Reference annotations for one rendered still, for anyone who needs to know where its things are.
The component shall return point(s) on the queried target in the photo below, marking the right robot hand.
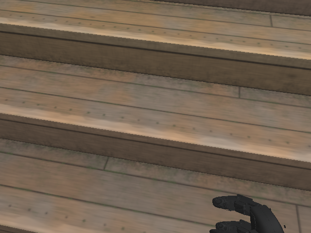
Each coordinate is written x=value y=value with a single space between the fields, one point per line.
x=261 y=218

